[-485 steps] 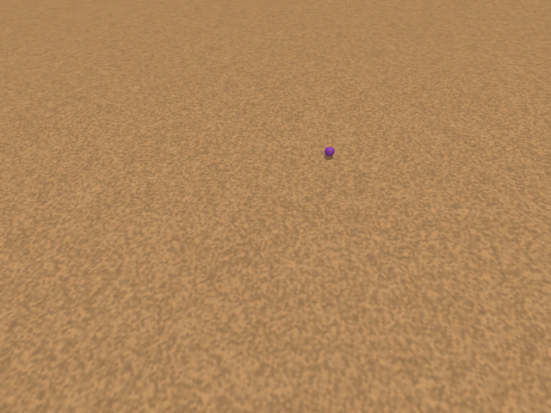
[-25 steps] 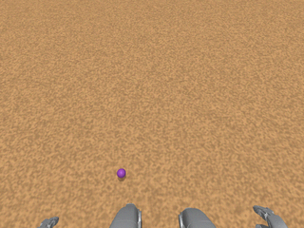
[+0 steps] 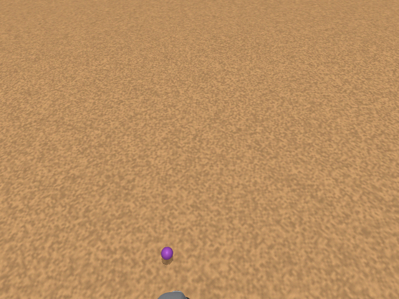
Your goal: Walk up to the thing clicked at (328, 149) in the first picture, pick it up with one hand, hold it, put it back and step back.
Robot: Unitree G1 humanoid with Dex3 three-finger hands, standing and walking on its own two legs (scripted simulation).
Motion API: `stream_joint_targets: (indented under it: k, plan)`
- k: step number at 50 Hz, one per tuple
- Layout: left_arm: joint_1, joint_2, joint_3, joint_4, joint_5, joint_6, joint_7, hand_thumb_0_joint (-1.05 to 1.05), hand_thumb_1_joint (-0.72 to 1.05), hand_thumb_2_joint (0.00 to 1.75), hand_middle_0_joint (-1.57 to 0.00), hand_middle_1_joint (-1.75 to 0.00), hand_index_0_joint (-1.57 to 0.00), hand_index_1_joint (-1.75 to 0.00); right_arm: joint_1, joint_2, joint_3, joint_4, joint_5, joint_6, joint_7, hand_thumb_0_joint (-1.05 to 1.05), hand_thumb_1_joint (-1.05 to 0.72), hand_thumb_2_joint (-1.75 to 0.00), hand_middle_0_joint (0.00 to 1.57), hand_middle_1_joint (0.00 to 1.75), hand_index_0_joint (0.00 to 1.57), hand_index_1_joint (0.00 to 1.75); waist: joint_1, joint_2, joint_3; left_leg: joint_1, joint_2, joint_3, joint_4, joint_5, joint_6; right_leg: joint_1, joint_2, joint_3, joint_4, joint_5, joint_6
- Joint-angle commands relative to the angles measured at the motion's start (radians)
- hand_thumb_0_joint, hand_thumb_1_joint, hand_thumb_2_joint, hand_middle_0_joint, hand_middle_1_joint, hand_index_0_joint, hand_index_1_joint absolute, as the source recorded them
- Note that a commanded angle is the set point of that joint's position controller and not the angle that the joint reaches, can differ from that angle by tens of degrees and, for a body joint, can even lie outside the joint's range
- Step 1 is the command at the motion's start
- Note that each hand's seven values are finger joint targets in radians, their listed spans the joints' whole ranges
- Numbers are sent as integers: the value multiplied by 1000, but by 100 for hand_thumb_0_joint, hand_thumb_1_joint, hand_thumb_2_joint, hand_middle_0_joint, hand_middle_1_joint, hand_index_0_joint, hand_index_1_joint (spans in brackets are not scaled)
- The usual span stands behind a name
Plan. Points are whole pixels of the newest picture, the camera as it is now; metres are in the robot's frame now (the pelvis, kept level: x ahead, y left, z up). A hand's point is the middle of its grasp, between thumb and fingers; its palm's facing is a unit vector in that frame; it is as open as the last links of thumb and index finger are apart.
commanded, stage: walk up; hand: left
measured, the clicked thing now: (167, 253) +0.40 +0.23 -0.73
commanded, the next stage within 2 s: none
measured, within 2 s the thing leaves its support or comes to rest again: neither
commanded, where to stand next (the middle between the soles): +0.02 +0.00 m, yaw +0 degrees
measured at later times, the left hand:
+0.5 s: hand out of the picture +0.11 +0.25 -0.14, palm faces -0.06 -0.90 -0.43, open 7.4 cm
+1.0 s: hand out of the picture +0.08 +0.24 -0.14, palm faces -0.02 -0.94 -0.34, open 7.4 cm
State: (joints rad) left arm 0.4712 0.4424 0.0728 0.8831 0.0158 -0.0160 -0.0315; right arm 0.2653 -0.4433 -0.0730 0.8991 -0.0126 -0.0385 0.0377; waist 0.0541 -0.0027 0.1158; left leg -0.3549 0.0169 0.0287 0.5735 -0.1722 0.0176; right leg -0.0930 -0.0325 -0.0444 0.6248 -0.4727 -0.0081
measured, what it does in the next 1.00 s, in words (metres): steps on the spot: right foot, then left foot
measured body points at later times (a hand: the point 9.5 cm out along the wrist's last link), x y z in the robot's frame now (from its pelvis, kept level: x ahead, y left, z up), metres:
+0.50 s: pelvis +0.01 -0.02 -0.01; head +0.06 -0.04 +0.43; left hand +0.11 +0.29 -0.12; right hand +0.11 -0.34 -0.14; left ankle +0.01 +0.12 -0.69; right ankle +0.07 -0.15 -0.72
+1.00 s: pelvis +0.01 -0.01 +0.01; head +0.02 -0.02 +0.46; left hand +0.08 +0.29 -0.11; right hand +0.08 -0.32 -0.12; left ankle +0.01 +0.11 -0.72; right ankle +0.07 -0.15 -0.72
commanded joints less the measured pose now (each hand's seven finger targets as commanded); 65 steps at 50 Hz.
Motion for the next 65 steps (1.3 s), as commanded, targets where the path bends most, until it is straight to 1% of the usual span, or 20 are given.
stream_joint_targets:
  k: [1,3,7,11,14,15,16,17,21,25,27,28,29,30,33,35,37,39,57,65]
  plan:
    - [33,139,18,-118,-28,-19,32,0,90,90,-20,-30,-20,-30,185,-338,-92,-96,3,-43,-47,0,-90,-90,20,30,20,30,-119,194,-247,504,445,-682,-220,70,282,-475,89,77,533,-128,-28]
    - [-41,208,25,-98,-20,-6,42,0,90,90,-20,-30,-20,-30,112,-287,-79,-110,24,-40,-47,0,-90,-90,20,30,20,30,-89,25,-111,284,387,-516,-232,48,276,-447,9,195,601,-97,-44]
    - [25,149,23,-21,-28,1,26,0,90,90,-20,-30,-20,-30,-75,-202,-24,-132,10,-36,-53,0,-90,-90,20,30,20,30,-18,153,-27,-18,217,-156,-197,78,180,-272,-33,109,338,33,-23]
    - [-46,135,28,-9,-24,1,34,0,90,90,-20,-30,-20,-30,-101,-202,-15,-132,10,-4,-50,0,-90,-90,20,30,20,30,-25,207,-72,-84,238,-161,-94,230,191,-164,-4,22,211,142,-3]
    - [-56,172,46,-4,-8,0,45,0,90,90,-20,-30,-20,-30,-150,-186,-16,-142,21,35,-49,0,-90,-90,20,30,20,30,0,164,-98,-167,183,-145,37,30,120,-85,18,12,73,233,-24]
    - [-82,204,54,-18,1,-7,48,0,90,90,-20,-30,-20,-30,-125,-147,-7,-133,29,47,-49,0,-90,-90,20,30,20,30,-5,21,-82,-189,121,-107,141,-78,70,-117,-58,143,-42,245,-49]
    - [-121,279,66,-44,9,-19,50,0,90,90,-20,-30,-20,-30,-118,-108,1,-142,31,54,-52,0,-90,-90,20,30,20,30,-24,-169,-67,-221,-19,-33,371,-223,16,-191,-272,469,-209,295,-139]
    - [-188,327,68,-61,2,-21,54,0,90,90,-20,-30,-20,-30,-139,-129,-12,-129,23,65,-65,0,-90,-90,20,30,20,30,-10,-230,-83,-163,-46,-93,537,-460,15,-305,-407,608,-264,371,-275]
    - [-299,234,47,-79,15,-23,71,0,90,90,-20,-30,-20,-30,-51,-143,-25,-68,36,54,-60,0,-90,-90,20,30,20,30,-58,-165,-127,-112,-30,-110,603,-356,5,-273,-250,332,-109,490,-223]
    - [-289,212,36,-64,20,-16,66,0,90,90,-20,-30,-20,-30,-56,-127,-14,-32,14,39,-43,0,-90,-90,20,30,20,30,-27,-204,-188,-46,-19,-3,200,-379,-16,-143,-199,283,-76,316,-191]
    - [-305,206,23,-58,0,-4,58,0,90,90,-20,-30,-20,-30,-7,-119,-17,0,-5,26,-46,0,-90,-90,20,30,20,30,-64,-152,-182,126,-42,7,-59,-194,-1,-236,-175,246,26,359,-143]
    - [-292,154,8,-55,-9,-1,58,0,90,90,-20,-30,-20,-30,-9,-139,-21,3,-23,16,-52,0,-90,-90,20,30,20,30,-65,-57,-192,204,37,-144,-148,-158,24,-319,-146,209,124,344,-90]
    - [-291,90,-12,-52,-21,0,55,0,90,90,-20,-30,-20,-30,-98,-229,-30,-23,-25,10,-50,0,-90,-90,20,30,20,30,-34,164,-142,161,234,-467,-203,-196,117,-453,-7,95,183,121,-10]
    - [-340,178,16,-24,-11,-2,68,0,90,90,-20,-30,-20,-30,-140,-281,-38,-32,-9,10,-43,0,-90,-90,20,30,20,30,-62,163,-106,4,322,-520,-195,-163,221,-338,-7,95,226,-98,-10]
    - [-296,129,3,34,-19,-25,50,0,90,90,-20,-30,-20,-30,-201,-174,5,-14,-2,1,-41,0,-90,-90,20,30,20,30,-1,92,-110,-4,147,-201,-46,81,100,-140,-10,70,-24,221,-23]
    - [-310,179,10,49,-14,-35,50,0,90,90,-20,-30,-20,-30,-157,-149,14,14,15,7,-38,0,-90,-90,20,30,20,30,-24,66,-151,-39,77,-145,-22,-16,37,-60,-70,182,-75,385,-58]
    - [-374,193,-2,50,-8,-31,44,0,90,90,-20,-30,-20,-30,-114,-142,12,46,9,22,-37,0,-90,-90,20,30,20,30,-65,31,-113,35,63,-149,-103,-303,38,-195,-118,243,-144,120,-76]
    - [-403,164,-16,69,-13,-24,39,0,90,90,-20,-30,-20,-30,-146,-155,10,65,2,25,-32,0,-90,-90,20,30,20,30,-54,45,-61,22,82,-182,-158,-368,48,-224,-70,203,-179,-5,-51]
    - [-424,122,-34,203,-23,-35,36,0,90,90,-20,-30,-20,-30,-208,-131,25,168,12,8,-35,0,-90,-90,20,30,20,30,-46,7,-167,211,103,-109,-262,77,15,-46,-96,154,-261,486,-11]
    - [-454,121,-35,221,-16,-26,40,0,90,90,-20,-30,-20,-30,-238,-129,17,183,10,18,-38,0,-90,-90,20,30,20,30,-52,-1,-147,217,104,-96,-302,61,9,-28,-97,146,-282,492,-2]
